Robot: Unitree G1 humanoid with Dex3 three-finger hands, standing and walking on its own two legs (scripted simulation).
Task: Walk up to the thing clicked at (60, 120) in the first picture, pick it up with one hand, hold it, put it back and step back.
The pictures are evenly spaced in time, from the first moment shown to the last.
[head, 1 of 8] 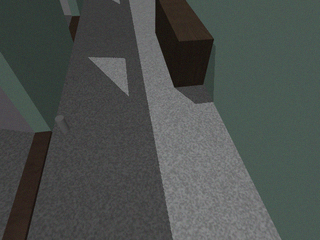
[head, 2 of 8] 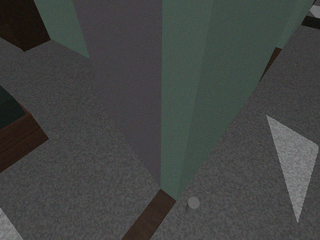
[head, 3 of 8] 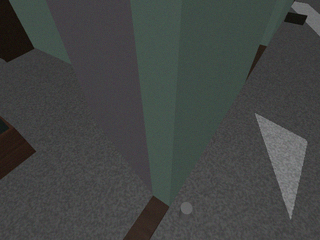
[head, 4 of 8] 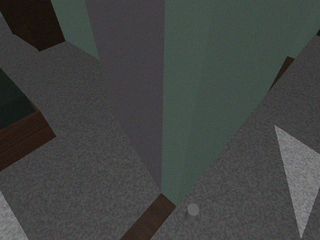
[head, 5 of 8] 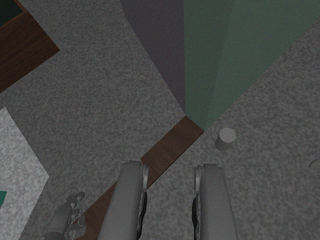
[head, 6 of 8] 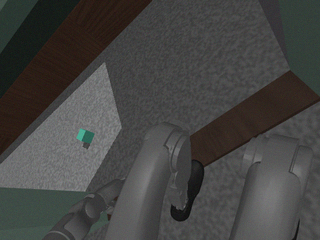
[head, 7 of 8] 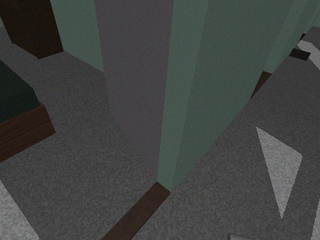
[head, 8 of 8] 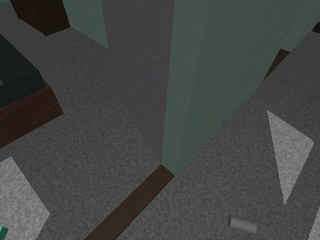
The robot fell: no
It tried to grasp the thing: yes
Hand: right
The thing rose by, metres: 0.62
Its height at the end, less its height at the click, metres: -0.04
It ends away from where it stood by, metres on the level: 0.37
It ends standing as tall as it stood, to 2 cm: no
